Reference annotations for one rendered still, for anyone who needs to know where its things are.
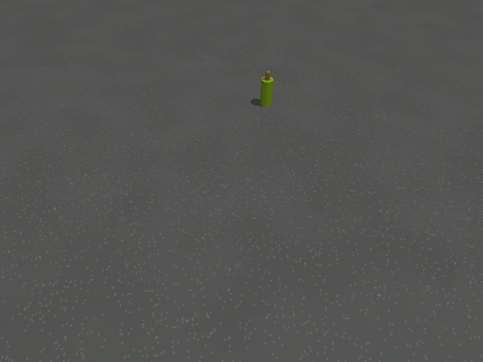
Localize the bottle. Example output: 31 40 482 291
260 70 273 106

